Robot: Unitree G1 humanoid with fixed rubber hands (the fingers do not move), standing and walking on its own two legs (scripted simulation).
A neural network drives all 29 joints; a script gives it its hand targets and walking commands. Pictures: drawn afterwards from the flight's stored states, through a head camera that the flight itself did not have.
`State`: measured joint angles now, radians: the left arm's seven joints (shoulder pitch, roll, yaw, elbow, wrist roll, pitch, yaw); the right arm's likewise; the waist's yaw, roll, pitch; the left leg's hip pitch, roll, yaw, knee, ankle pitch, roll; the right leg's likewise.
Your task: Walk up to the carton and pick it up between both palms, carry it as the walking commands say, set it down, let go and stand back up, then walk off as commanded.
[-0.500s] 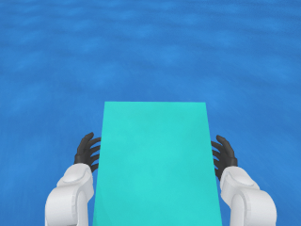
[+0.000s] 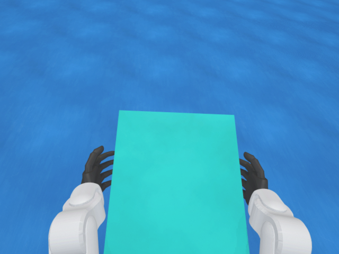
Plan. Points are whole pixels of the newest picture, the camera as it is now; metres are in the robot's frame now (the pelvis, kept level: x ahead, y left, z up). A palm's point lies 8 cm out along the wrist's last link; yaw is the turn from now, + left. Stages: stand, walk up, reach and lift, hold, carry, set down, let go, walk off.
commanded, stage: carry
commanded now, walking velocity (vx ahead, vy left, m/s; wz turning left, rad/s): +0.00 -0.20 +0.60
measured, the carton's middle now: (171, 190) +0.27 +0.01 +0.02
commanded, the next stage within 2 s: none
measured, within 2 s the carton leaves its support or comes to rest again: neither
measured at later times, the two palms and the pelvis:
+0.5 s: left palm out of the picture +0.11 +0.14 +0.06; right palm (255, 202) +0.22 -0.16 +0.07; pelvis -0.05 -0.11 -0.03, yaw +20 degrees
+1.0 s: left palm out of the picture +0.04 +0.03 +0.09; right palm (291, 204) +0.22 -0.23 +0.08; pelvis -0.06 -0.23 -0.01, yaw +36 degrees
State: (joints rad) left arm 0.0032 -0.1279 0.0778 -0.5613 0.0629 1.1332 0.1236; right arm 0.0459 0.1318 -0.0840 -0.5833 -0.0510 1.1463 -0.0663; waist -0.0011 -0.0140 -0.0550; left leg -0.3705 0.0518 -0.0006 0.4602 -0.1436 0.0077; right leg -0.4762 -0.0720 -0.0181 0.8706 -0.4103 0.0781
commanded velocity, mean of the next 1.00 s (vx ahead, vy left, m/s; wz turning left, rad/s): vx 0.00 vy -0.20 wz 0.60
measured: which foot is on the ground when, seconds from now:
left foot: down 0.00-0.12, up 0.14-0.44, down 0.46-0.84, up 0.86-1.00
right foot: up 0.00-0.10, down 0.12-0.46, up 0.48-0.80, down 0.82-1.00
